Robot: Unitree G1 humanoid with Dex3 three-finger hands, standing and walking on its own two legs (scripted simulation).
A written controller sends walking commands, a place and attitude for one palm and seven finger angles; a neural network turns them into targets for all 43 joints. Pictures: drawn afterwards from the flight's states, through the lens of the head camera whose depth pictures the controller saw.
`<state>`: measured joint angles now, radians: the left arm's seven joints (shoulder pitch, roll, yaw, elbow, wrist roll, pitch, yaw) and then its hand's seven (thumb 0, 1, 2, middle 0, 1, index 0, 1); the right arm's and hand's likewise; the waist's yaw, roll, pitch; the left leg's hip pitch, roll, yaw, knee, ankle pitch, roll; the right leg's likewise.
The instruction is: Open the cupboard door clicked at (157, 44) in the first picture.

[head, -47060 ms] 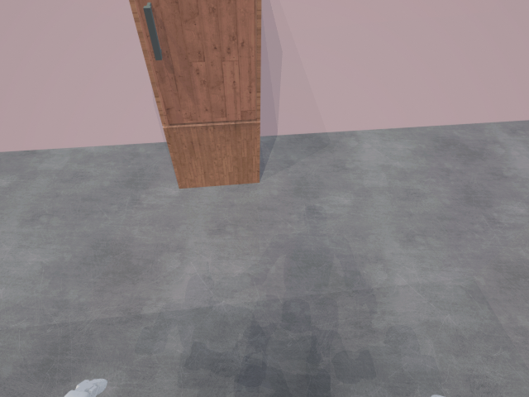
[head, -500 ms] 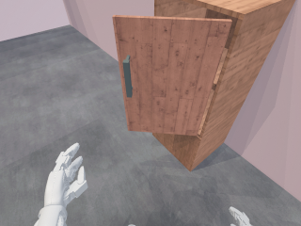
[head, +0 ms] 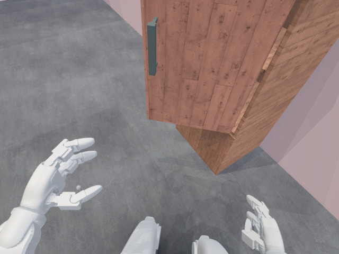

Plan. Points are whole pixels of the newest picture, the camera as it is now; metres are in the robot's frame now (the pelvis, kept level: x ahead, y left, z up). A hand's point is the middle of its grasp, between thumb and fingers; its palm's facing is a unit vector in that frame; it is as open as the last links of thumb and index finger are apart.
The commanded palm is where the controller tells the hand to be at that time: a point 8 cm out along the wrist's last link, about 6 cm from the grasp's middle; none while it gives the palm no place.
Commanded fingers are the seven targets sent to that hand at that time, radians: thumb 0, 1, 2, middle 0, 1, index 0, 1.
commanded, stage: raise the hand with hooked fingers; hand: left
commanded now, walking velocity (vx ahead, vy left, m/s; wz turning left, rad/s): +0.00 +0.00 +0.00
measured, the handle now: (153, 47) +0.66 +0.11 +0.13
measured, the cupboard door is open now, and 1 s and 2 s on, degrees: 46 46 46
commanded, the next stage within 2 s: move the hooked fingers beside the handle in 1.38 s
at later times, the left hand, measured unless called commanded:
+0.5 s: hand (65, 134) +0.32 +0.26 +0.11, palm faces -0.08 -0.99 -0.09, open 13.3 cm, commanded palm +0.30 +0.31 +0.11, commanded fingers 0.00 -0.50 0.30 -0.30 -1.20 -0.30 -1.20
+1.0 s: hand (60, 107) +0.37 +0.28 +0.14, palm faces -0.08 -1.00 -0.03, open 14.0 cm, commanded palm +0.34 +0.32 +0.14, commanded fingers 0.00 -0.50 0.30 -0.30 -1.20 -0.30 -1.20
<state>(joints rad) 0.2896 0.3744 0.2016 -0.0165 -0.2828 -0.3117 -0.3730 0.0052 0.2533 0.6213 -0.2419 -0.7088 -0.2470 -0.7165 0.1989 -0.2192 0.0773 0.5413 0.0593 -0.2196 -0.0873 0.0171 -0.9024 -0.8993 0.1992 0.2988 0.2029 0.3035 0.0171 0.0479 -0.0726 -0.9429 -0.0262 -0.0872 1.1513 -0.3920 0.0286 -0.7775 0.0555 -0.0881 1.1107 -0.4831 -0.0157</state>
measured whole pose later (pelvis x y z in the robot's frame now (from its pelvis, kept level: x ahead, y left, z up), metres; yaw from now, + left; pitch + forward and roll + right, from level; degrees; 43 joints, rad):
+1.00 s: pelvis +0.07 +0.00 +0.05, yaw -1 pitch +9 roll -3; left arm -0.08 0.50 0.42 0.41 -0.39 -0.14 -0.58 -0.01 -0.50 0.30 -0.30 -1.20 -0.30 -1.20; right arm 0.29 -0.28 0.05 0.51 0.07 -0.14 -0.08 0.02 -0.90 -0.90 0.20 0.30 0.20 0.30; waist 0.00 0.04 -0.10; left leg -0.69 -0.02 -0.04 0.89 -0.35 0.04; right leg -0.54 0.06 -0.03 0.83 -0.45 -0.01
